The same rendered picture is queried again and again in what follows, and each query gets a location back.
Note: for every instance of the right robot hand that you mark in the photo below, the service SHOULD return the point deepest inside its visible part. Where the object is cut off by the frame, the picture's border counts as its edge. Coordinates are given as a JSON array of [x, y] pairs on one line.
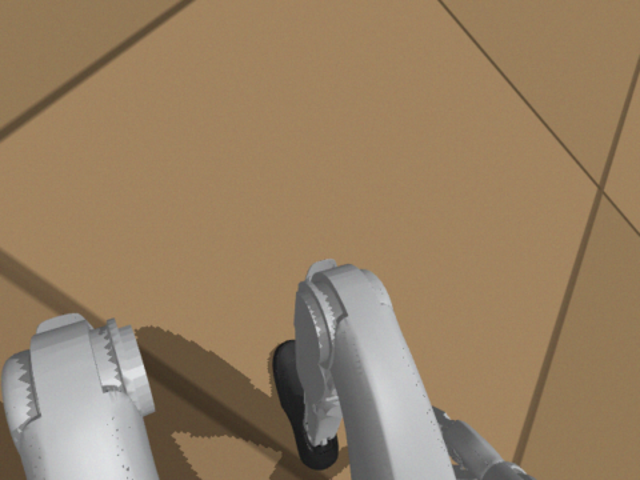
[[466, 447]]

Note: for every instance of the right robot foot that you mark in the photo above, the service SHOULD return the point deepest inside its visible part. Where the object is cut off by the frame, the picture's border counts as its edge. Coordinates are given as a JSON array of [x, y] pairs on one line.
[[291, 396]]

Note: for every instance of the right robot arm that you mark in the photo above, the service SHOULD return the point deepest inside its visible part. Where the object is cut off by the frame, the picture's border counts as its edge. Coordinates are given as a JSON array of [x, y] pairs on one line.
[[506, 471]]

